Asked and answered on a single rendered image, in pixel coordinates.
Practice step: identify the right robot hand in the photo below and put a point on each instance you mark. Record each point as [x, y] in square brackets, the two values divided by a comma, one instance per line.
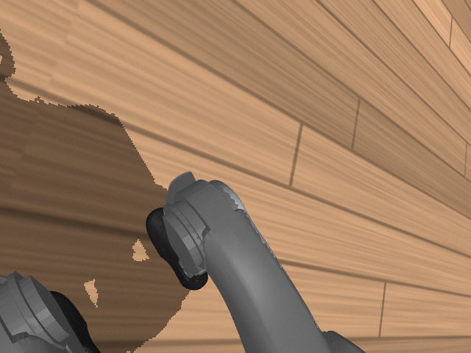
[339, 344]

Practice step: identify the left robot foot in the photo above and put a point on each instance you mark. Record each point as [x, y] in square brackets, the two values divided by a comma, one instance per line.
[76, 322]

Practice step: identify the right robot foot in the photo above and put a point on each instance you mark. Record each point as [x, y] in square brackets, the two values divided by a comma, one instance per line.
[157, 233]

